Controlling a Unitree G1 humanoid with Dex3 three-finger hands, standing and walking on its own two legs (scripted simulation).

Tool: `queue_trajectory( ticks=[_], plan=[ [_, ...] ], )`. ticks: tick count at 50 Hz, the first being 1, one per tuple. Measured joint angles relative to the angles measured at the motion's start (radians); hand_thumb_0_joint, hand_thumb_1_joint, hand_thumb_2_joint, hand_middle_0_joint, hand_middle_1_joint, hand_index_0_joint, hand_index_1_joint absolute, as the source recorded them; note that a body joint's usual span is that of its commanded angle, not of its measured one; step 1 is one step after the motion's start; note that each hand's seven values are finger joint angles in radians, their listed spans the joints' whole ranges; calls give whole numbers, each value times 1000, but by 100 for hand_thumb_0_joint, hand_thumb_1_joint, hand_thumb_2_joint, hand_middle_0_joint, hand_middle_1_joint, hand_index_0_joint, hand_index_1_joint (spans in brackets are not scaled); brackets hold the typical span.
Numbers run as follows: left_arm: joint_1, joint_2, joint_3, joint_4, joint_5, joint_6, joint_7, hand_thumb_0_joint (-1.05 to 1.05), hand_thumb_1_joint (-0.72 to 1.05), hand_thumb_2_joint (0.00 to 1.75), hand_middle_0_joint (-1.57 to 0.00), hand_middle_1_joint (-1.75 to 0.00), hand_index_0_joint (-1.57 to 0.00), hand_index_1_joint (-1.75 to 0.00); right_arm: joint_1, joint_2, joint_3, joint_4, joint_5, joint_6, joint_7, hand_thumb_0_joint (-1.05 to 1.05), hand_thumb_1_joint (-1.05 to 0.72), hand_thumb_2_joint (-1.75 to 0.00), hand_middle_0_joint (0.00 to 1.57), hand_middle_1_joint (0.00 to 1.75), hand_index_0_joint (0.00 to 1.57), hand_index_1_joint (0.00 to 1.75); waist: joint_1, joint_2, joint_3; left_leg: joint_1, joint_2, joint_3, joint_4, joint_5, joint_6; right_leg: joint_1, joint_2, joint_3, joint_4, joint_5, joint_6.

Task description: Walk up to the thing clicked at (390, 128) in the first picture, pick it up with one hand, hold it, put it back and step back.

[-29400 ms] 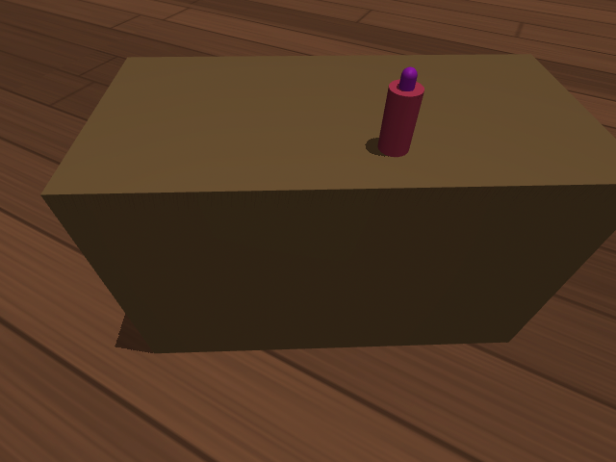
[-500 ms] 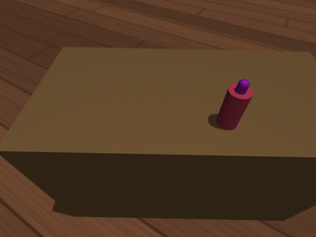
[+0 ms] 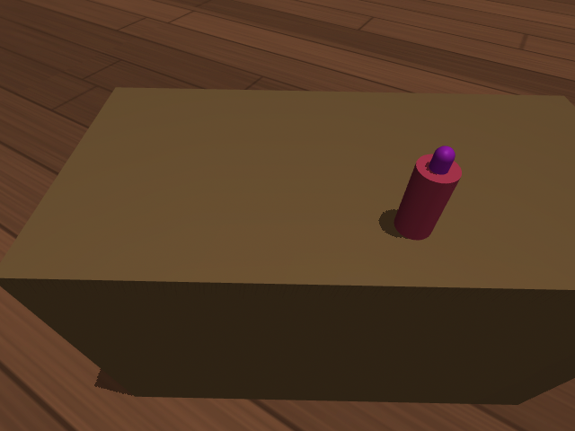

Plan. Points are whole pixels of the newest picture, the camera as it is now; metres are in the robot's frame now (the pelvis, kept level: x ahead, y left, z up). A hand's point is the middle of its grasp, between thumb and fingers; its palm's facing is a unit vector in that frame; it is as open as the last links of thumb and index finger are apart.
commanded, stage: stand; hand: right
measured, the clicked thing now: (428, 191) +0.47 -0.23 +0.06
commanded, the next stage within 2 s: step back in 0.16 s
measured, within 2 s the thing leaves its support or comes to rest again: neither
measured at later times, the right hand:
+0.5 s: hand out of the picture +0.05 -0.29 -0.17, palm faces -0.01 +0.92 -0.38, open 7.4 cm
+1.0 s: hand out of the picture -0.06 -0.23 -0.16, palm faces +0.01 +0.91 -0.42, open 7.4 cm
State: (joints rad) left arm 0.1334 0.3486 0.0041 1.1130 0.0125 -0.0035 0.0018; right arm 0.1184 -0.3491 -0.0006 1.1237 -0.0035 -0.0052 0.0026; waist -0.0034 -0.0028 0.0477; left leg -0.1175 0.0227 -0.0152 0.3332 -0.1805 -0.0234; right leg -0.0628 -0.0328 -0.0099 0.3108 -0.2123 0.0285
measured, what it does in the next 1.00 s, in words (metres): walks backwards: left foot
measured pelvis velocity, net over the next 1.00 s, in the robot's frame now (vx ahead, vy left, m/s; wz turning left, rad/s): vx -0.16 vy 0.04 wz -0.04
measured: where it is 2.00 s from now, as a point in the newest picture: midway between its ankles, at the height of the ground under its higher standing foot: outside the picture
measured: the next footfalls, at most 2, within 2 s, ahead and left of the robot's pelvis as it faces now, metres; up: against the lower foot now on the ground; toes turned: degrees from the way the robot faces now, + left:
left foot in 0.66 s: -0.11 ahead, +0.13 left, +0.00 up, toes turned +0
right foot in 1.06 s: -0.15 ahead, -0.07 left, +0.00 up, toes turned +0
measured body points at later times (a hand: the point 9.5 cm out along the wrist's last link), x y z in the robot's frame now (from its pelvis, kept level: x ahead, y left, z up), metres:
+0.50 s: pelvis -0.07 -0.01 -0.02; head +0.00 -0.01 +0.42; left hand +0.03 +0.31 -0.14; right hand +0.05 -0.33 -0.15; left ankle -0.05 +0.13 -0.71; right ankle -0.03 -0.14 -0.75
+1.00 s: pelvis -0.16 +0.04 -0.02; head -0.08 +0.05 +0.42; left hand -0.05 +0.34 -0.15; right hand -0.06 -0.28 -0.13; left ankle -0.15 +0.13 -0.75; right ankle -0.19 -0.09 -0.71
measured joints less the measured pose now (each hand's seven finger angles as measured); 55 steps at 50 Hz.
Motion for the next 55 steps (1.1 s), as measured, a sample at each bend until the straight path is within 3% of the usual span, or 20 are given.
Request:
queue_trajectory(
  ticks=[9, 14, 20, 21, 24, 27, 30, 33, 34, 35, 36, 38, 40, 43, 49, 53, 55],
  plan=[
    [-6, 2, 5, -10, -4, 2, 0, 0, 90, 90, -20, -30, -20, -30, -8, -2, -3, -10, 1, 6, 1, 1, -90, -90, 21, 30, 21, 30, -1, 1, -1, -7, 2, -1, 13, -3, 0, -6, 2, -1, 10, -2, -1],
    [-40, 26, 33, -70, -20, 19, 8, 0, 90, 90, -20, -30, -20, -30, -45, -13, -22, -57, 13, 28, 8, 1, -90, -90, 21, 30, 21, 30, 1, -8, 71, -82, 1, -4, 103, -20, 4, -94, 2, 0, 130, -35, -9],
    [-52, 50, 44, -123, -11, 37, 8, 0, 90, 90, -20, -30, -20, -30, -69, -37, -48, -119, 13, 57, 12, 1, -90, -90, 21, 30, 21, 30, 1, 0, 127, -181, 10, -14, 222, -42, 11, -198, 13, -4, 263, -66, -26],
    [-49, 46, 45, -130, -8, 38, 6, 0, 90, 90, -20, -30, -20, -30, -71, -46, -53, -127, 12, 62, 12, 1, -90, -90, 21, 30, 21, 30, -1, 10, 133, -202, 9, -23, 257, -57, 28, -208, 17, -9, 277, -69, -29],
    [-40, 32, 45, -151, 11, 40, 1, 0, 90, 90, -20, -30, -20, -30, -68, -66, -66, -149, 4, 79, 10, 1, -91, -90, 21, 30, 21, 30, 9, 10, 146, -275, -55, -56, 513, -255, 48, -237, 0, 6, 305, -65, -33],
    [-37, 22, 44, -171, 24, 48, 3, 0, 90, 90, -20, -30, -21, -30, -44, -74, -71, -172, 16, 78, 15, 1, -91, -90, 21, 30, 20, 30, 6, 7, 140, -298, -93, -60, 682, -312, 53, -264, -19, 13, 291, -39, -30],
    [-50, 27, 45, -201, 32, 52, 8, 0, 90, 90, -20, -30, -21, -30, -8, -73, -64, -185, 18, 72, 13, 1, -91, -90, 20, 30, 20, 30, 0, 3, 128, -246, -76, -48, 630, -316, 43, -304, -29, 6, 293, -20, -13],
    [-69, 40, 48, -245, 20, 54, 12, 0, 90, 90, -20, -30, -21, -30, 25, -65, -57, -184, 2, 62, 7, 1, -91, -90, 21, 30, 20, 30, -10, -3, 130, -135, -41, -36, 370, -246, 40, -348, -39, -12, 335, -22, 11],
    [-81, 53, 50, -254, 12, 58, 13, 0, 90, 90, -20, -30, -21, -30, 24, -48, -59, -177, -7, 57, 2, 1, -91, -90, 21, 30, 20, 30, -8, -35, 147, -110, -58, -23, 323, -251, 39, -362, -58, 1, 364, -28, 13],
    [-91, 65, 55, -259, 5, 64, 15, 0, 90, 90, -20, -30, -21, -30, 24, -27, -58, -173, -18, 55, 0, 1, -91, -90, 20, 30, 20, 30, 3, -69, 166, -101, -75, -4, 316, -243, 44, -376, -58, 39, 406, -66, -6],
    [-93, 69, 59, -262, 1, 70, 20, 0, 90, 90, -20, -30, -21, -30, 28, -12, -53, -174, -25, 55, 2, 1, -91, -90, 21, 30, 20, 30, 12, -82, 175, -99, -75, 7, 317, -235, 48, -390, -26, 81, 467, -150, -22],
    [-83, 62, 61, -251, 2, 82, 32, 0, 90, 90, -20, -30, -20, -30, 43, 5, -45, -181, -27, 54, 7, 1, -91, -90, 21, 30, 21, 30, -2, -68, 168, -103, -50, -5, 310, -216, 54, -408, 69, 128, 607, -295, -33],
    [-71, 57, 59, -240, -3, 90, 32, 0, 90, 90, -20, -30, -20, -30, 58, 17, -40, -187, -29, 53, 1, 1, -90, -90, 21, 30, 21, 30, -15, -60, 151, -99, -37, -15, 267, -181, 57, -421, 134, 156, 735, -313, -41],
    [-42, 45, 57, -251, -6, 84, 27, 0, 90, 90, -20, -30, -20, -30, 54, 15, -40, -199, -24, 56, -13, 1, -90, -90, 21, 30, 21, 30, -5, -52, 141, -99, -30, 4, 221, -143, 62, -416, 167, 164, 827, -279, -42],
    [1, 32, 60, -260, 5, 70, 19, 0, 90, 90, -20, -30, -20, -30, 7, -1, -49, -254, -11, 45, -26, 1, -90, -90, 21, 30, 21, 30, 4, -35, 160, -129, -29, 50, 244, -129, 69, -302, 126, 129, 640, -263, -13],
    [23, 29, 64, -259, 13, 57, 13, 0, 90, 90, -20, -30, -20, -30, -16, -15, -48, -280, -3, 49, -19, 1, -90, -90, 21, 30, 21, 30, 12, -19, 154, -175, -23, 84, 328, -156, 59, -197, 78, 71, 371, -179, -33],
    [20, 6, 66, -244, 21, 49, 14, 0, 90, 90, -20, -30, -20, -30, -32, -32, -52, -273, 5, 58, -18, 1, -90, -90, 21, 30, 21, 30, 1, 42, 165, -189, 13, 62, 378, -171, 50, -165, 109, 41, 318, -133, -57]
  ],
)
